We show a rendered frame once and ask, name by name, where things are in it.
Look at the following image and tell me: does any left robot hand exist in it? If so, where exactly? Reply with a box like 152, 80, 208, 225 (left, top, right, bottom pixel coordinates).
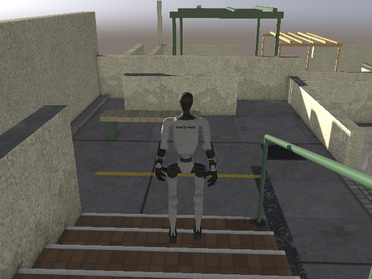
155, 167, 167, 181

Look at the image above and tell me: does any left robot forearm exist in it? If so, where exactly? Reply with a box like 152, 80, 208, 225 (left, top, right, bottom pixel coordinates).
155, 141, 166, 168

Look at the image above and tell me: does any robot left shin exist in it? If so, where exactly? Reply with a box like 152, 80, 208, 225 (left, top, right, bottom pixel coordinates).
169, 196, 177, 236

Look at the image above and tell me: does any right robot hand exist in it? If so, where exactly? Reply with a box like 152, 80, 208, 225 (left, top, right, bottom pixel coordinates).
203, 170, 217, 187

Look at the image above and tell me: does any right robot upper arm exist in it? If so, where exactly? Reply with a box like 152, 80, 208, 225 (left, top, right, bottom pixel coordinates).
198, 117, 212, 151

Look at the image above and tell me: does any right robot forearm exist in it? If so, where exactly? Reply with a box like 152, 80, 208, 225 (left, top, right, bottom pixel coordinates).
206, 142, 217, 171

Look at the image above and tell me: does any robot right shin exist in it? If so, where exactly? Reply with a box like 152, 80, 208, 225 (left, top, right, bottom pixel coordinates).
195, 194, 203, 232

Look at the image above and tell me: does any left robot upper arm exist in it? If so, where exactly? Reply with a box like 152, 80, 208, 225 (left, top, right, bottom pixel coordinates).
160, 117, 174, 149

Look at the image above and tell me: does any robot shin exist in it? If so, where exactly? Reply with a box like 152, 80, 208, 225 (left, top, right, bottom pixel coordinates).
195, 194, 203, 232
169, 196, 177, 236

